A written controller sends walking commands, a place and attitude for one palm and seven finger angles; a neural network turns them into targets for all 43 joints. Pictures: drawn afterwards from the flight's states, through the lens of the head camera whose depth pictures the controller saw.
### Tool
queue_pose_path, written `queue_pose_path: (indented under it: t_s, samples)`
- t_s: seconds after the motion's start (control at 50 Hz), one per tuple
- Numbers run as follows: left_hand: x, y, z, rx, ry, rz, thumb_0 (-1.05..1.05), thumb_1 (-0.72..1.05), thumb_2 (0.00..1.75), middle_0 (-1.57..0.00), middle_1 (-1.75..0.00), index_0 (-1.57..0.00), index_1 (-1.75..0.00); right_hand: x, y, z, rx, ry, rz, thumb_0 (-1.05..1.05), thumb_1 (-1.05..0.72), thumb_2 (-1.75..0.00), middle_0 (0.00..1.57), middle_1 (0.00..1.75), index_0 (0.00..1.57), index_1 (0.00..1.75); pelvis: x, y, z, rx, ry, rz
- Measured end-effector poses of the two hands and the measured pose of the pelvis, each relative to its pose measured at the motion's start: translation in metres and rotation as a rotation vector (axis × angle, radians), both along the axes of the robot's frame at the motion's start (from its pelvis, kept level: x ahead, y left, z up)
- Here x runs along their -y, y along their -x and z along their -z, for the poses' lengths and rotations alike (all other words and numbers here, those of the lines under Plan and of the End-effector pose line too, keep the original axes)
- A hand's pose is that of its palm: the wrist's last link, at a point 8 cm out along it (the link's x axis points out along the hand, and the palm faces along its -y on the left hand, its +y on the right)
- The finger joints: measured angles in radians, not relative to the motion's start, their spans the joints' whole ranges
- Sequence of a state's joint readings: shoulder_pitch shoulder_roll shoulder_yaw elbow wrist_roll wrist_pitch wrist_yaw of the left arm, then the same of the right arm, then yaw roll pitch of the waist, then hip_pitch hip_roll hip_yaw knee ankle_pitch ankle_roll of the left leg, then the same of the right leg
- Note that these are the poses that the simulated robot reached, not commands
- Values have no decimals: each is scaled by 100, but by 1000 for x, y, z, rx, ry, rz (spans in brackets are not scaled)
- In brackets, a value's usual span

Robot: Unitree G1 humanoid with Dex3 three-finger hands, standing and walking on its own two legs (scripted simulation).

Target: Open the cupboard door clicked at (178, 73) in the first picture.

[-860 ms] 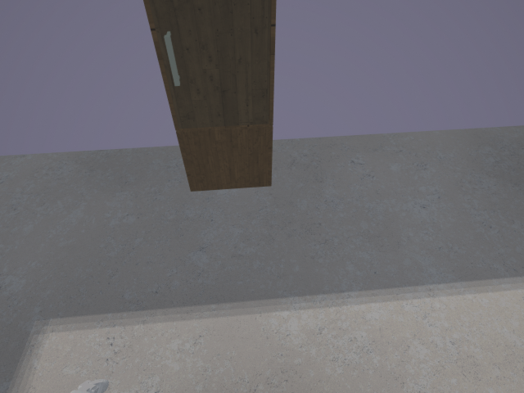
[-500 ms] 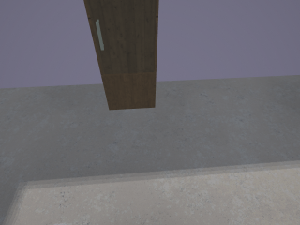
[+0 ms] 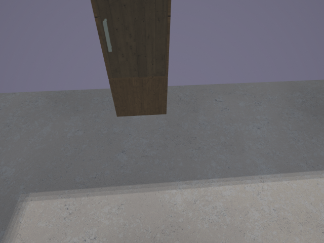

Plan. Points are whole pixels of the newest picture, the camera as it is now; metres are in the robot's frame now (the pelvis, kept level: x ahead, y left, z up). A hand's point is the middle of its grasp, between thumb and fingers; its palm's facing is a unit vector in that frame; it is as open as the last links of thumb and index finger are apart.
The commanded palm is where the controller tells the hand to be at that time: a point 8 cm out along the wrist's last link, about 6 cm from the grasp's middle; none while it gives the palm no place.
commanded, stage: stand and wait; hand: left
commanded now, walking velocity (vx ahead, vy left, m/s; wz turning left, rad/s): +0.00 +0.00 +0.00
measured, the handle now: (107, 35) +1.19 +0.39 -0.04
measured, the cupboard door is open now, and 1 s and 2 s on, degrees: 0 0 0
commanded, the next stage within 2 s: look at it before walking up in 0.04 s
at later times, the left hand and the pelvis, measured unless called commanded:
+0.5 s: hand out of the picture +0.08 +0.25 -0.16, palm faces -0.03 -0.94 -0.34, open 7.4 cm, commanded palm none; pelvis +0.00 +0.01 +0.00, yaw +0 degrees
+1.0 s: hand out of the picture +0.05 +0.23 -0.18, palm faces +0.04 -0.97 -0.25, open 7.4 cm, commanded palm none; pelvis +0.03 +0.01 -0.01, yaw +3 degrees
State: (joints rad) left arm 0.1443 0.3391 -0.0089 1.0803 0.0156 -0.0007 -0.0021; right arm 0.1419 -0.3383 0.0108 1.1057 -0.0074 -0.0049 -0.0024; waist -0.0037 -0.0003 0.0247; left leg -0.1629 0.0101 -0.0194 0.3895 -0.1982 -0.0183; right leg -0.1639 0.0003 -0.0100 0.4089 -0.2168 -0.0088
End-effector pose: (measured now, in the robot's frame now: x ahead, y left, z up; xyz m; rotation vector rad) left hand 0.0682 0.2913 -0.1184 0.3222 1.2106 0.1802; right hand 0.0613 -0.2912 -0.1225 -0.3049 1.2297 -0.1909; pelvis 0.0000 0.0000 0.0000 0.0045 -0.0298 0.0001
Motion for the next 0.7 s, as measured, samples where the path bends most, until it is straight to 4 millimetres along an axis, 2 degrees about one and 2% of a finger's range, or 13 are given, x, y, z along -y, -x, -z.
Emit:
queue_pose_path:
  t_s: [0.28,0.7]
  samples:
    - [-2,-3,0,7,4,4,1,90,90,-20,-30,-20,-30,-7,-8,-1,18,-8,-3,1,-91,-90,20,30,20,30,-4,-1,-1,0,0,1]
    - [-6,-2,-1,-4,-1,-4,1,90,90,-20,-30,-20,-30,-6,-19,-5,26,2,-12,1,-91,-90,20,30,20,30,-5,-6,-2,1,0,-2]
